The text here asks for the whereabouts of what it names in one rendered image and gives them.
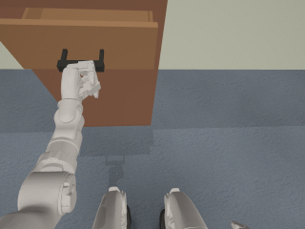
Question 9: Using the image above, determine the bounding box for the robot left hand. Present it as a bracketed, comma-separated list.
[61, 60, 101, 103]

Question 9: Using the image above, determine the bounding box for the left robot thigh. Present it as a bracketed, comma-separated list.
[92, 190, 127, 229]

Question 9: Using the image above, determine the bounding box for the robot left upper arm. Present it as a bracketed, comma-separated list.
[0, 171, 77, 229]

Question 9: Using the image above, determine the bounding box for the handle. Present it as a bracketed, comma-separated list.
[56, 49, 105, 73]

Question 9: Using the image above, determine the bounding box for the cabinet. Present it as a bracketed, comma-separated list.
[0, 0, 168, 127]

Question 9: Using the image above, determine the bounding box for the right robot thigh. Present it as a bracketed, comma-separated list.
[164, 191, 208, 229]

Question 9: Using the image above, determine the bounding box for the drawer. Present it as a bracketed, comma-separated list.
[0, 8, 158, 70]

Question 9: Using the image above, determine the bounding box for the left robot forearm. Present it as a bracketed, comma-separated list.
[17, 98, 85, 210]

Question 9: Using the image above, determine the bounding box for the robot thigh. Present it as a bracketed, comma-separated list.
[92, 190, 127, 229]
[164, 191, 208, 229]

